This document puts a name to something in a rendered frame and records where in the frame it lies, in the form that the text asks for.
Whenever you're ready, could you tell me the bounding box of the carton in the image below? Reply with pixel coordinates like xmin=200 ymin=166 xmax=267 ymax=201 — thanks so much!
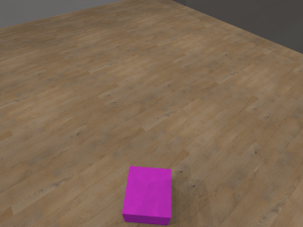
xmin=122 ymin=166 xmax=171 ymax=226

